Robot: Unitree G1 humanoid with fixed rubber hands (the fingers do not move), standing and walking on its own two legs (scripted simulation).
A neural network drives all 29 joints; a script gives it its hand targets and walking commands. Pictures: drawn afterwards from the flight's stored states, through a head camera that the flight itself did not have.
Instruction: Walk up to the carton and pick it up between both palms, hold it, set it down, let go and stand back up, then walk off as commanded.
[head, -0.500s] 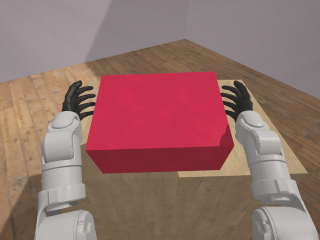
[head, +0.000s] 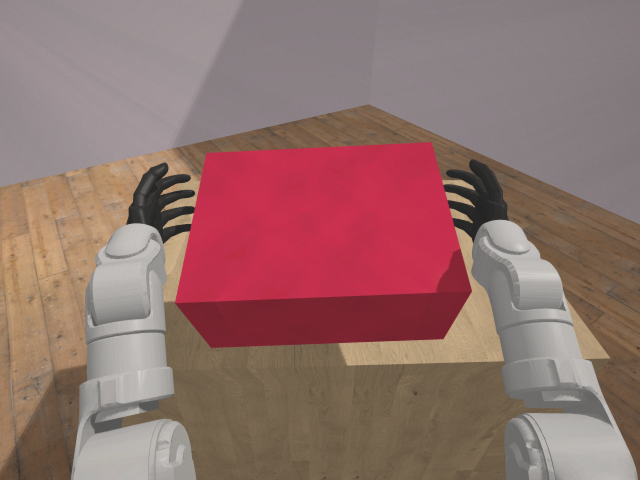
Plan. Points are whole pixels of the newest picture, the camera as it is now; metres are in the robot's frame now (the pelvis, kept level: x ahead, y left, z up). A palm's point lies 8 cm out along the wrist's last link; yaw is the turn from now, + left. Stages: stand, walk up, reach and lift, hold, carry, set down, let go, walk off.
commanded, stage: set down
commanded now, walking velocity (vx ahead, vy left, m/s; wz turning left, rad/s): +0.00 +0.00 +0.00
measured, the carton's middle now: (322, 244) +0.40 +0.01 +0.15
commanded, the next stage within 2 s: none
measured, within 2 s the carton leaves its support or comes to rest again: neither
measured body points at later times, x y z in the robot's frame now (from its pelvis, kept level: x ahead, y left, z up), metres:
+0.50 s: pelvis +0.03 +0.00 +0.00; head +0.04 +0.01 +0.45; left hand +0.43 +0.21 +0.14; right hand +0.43 -0.19 +0.17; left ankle +0.05 +0.11 -0.75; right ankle +0.04 -0.13 -0.75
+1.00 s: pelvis +0.02 +0.01 +0.00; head +0.02 +0.03 +0.45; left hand +0.42 +0.22 +0.12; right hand +0.42 -0.18 +0.16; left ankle +0.05 +0.11 -0.75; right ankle +0.04 -0.13 -0.75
